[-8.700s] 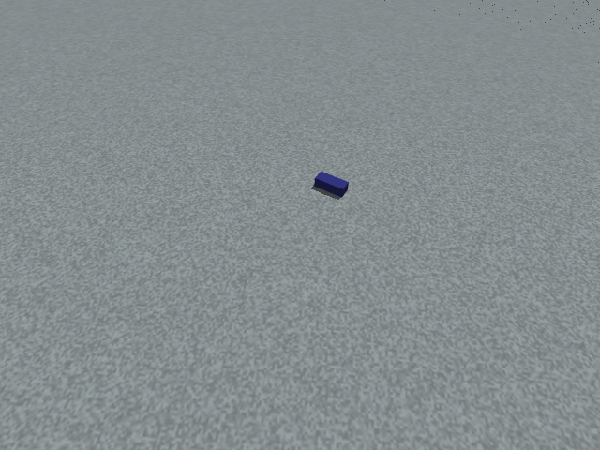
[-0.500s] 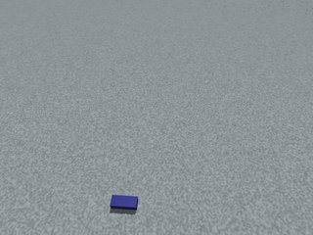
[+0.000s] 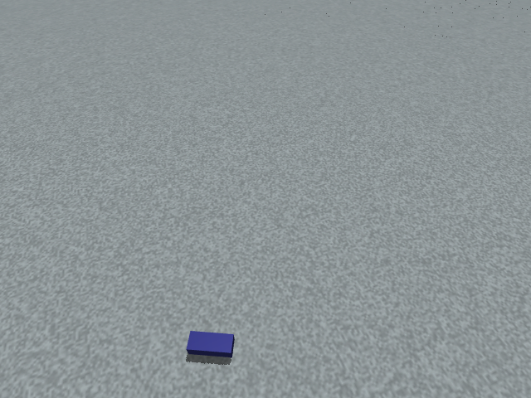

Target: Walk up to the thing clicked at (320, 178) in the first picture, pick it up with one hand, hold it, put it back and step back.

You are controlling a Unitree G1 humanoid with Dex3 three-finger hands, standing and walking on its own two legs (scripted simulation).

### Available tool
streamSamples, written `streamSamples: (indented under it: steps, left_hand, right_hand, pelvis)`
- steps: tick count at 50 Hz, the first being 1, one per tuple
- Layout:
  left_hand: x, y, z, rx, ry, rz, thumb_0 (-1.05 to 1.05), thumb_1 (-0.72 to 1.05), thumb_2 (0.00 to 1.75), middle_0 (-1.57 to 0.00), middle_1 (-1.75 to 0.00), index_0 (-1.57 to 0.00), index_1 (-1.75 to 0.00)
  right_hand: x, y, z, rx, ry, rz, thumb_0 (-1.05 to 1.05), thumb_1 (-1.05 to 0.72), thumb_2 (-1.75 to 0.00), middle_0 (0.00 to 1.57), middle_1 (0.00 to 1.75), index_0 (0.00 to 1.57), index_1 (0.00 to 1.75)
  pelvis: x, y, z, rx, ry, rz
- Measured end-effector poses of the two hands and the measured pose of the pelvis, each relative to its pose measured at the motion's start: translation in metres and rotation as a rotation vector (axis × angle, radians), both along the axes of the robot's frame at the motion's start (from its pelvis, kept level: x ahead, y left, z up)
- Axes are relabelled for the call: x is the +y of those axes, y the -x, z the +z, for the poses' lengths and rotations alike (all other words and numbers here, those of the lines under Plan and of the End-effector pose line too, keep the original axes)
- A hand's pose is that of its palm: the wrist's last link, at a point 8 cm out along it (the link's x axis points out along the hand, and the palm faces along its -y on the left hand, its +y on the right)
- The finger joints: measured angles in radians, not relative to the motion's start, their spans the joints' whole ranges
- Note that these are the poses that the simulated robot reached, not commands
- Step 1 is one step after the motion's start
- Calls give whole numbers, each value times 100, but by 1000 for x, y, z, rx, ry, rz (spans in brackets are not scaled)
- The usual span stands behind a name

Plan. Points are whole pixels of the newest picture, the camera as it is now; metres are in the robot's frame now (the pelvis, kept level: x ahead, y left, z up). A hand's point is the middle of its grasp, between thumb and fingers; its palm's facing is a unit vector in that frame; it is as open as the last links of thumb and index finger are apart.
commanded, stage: stand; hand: left
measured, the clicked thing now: (211, 344) +0.43 +0.21 -0.75
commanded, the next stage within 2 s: walk up in 0.86 s
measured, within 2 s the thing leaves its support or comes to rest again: neither
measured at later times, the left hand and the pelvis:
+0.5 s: hand out of the picture +0.08 +0.25 -0.15, palm faces -0.02 -0.94 -0.34, open 7.4 cm; pelvis +0.00 +0.00 +0.00, yaw +0 degrees
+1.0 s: hand out of the picture +0.08 +0.27 -0.16, palm faces +0.01 -0.93 -0.36, open 7.4 cm; pelvis -0.02 +0.00 -0.01, yaw +0 degrees
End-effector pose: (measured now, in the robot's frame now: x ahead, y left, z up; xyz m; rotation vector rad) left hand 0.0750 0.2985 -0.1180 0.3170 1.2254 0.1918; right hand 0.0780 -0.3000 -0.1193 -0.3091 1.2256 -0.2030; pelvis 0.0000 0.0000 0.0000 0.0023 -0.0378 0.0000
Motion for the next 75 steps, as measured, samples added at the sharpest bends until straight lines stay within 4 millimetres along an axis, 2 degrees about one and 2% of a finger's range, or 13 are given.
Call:
streamSamples:
  steps: [12,36,44,49,52,55,59,63,67,70,75]
  left_hand:
    - [-1,0,2,-1,-5,4,0,91,90,-20,-30,-20,-30]
    - [-2,6,0,14,-3,2,0,91,90,-20,-30,-20,-30]
    - [-2,5,-1,16,-2,9,0,91,90,-20,-30,-20,-30]
    - [9,2,-4,-9,-19,32,0,91,90,-20,-30,-20,-30]
    - [19,0,-8,-25,-32,12,0,90,90,-20,-30,-20,-30]
    - [33,-6,-16,-50,-40,-20,0,90,90,-20,-30,-20,-30]
    - [49,-13,-29,-95,-44,-27,0,91,90,-20,-30,-20,-30]
    - [48,1,-27,-78,-33,-38,0,91,90,-20,-30,-20,-30]
    - [43,26,-26,-36,-18,-63,0,91,90,-20,-30,-20,-30]
    - [38,45,-27,-11,-19,-74,0,91,90,-20,-30,-20,-30]
    - [27,76,-24,-4,-44,-84,0,91,90,-20,-30,-20,-30]
  right_hand:
    - [-2,-2,-1,0,-1,3,0,-91,-90,20,30,20,30]
    - [-5,18,-2,38,2,-10,0,-91,-90,20,30,20,30]
    - [-5,17,-3,46,3,-14,0,-91,-90,20,30,20,30]
    - [-9,15,-7,38,26,-17,0,-91,-90,20,30,20,30]
    - [-9,19,-7,31,52,-12,0,-91,-90,20,30,20,30]
    - [-3,31,-5,25,79,-15,0,-91,-90,20,30,20,30]
    - [8,61,-7,61,113,-3,0,-91,-90,20,30,20,30]
    - [19,86,1,88,111,-18,0,-91,-90,20,30,20,30]
    - [22,99,3,55,112,-33,0,-90,-90,20,30,20,30]
    - [20,107,-1,23,104,-38,0,-90,-90,20,30,20,30]
    - [6,119,-18,-20,74,-48,0,-90,-90,20,30,20,30]
  pelvis:
    - [-2,-2,0,-3,0,1]
    - [-4,0,0,0,-1,-2]
    - [-3,-2,-1,3,1,-1]
    - [1,15,-8,6,7,3]
    - [10,28,-13,7,0,2]
    - [23,39,-20,16,-2,6]
    - [35,56,-30,12,-1,3]
    - [37,68,-21,20,20,-7]
    - [38,80,-18,21,28,-31]
    - [36,91,-20,17,19,-48]
    - [25,113,-29,-2,26,-74]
